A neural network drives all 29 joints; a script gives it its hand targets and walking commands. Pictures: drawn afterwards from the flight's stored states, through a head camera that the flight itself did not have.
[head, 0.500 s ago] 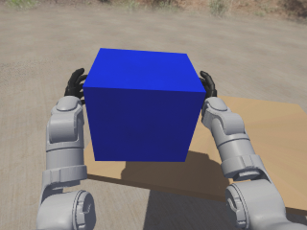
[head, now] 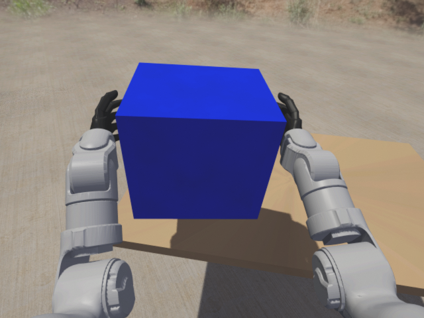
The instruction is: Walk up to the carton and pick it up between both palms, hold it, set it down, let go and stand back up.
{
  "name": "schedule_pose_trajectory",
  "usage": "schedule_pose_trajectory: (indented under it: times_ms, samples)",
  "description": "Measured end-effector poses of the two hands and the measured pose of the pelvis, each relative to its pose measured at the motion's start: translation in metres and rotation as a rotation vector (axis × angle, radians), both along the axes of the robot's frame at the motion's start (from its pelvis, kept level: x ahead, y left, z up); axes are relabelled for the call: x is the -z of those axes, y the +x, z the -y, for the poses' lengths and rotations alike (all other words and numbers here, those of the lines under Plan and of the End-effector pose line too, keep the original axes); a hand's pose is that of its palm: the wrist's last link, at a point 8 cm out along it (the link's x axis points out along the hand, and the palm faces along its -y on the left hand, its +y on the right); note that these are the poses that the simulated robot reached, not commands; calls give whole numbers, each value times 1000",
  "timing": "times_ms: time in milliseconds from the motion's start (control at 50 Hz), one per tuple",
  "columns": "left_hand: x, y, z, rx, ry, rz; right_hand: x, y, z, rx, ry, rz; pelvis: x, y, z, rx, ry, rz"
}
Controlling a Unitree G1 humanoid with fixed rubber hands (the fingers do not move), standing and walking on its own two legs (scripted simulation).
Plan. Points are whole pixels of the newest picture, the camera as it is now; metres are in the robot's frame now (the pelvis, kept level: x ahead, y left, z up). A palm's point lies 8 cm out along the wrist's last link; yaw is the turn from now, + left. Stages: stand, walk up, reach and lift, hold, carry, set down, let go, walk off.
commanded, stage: hold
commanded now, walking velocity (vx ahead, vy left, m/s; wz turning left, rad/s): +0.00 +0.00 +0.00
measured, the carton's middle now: (198, 141) +0.40 +0.00 +0.20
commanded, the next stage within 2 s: none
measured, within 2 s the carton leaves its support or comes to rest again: neither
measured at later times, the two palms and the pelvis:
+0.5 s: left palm (102, 136) +0.36 +0.17 +0.23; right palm (286, 136) +0.36 -0.16 +0.22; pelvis +0.00 +0.00 +0.00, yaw +0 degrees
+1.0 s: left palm (96, 138) +0.36 +0.18 +0.23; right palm (280, 133) +0.37 -0.15 +0.23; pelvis +0.00 +0.00 +0.00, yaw +1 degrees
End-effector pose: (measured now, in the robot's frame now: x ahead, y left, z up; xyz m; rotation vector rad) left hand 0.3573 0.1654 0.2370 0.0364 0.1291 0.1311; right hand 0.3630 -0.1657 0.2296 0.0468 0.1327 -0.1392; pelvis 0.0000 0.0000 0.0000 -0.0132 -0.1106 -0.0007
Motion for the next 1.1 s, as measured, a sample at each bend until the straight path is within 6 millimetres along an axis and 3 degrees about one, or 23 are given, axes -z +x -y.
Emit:
schedule_pose_trajectory:
  times_ms: [260, 480, 640, 960, 1100]
  samples:
    - [2, -1, -15, -12, -11, 1, -5, 4, -15, -12, -10, 1, 0, -1, -1, -14, -1, -4]
    - [8, 3, -6, 5, -8, -21, 6, 1, -6, 9, 6, -20, 0, 0, -3, -10, -1, -7]
    - [1, 6, -1, 3, 7, 2, 2, 5, -1, 3, 4, 4, 0, 3, -3, 2, -2, -11]
    - [9, 1, -14, -14, -13, -13, 0, 7, -14, -13, 2, -14, 0, 5, -1, -13, -2, -6]
    - [7, 4, -11, 2, -2, -6, 4, 4, -11, 4, 12, -7, 0, 3, -4, -15, -4, -10]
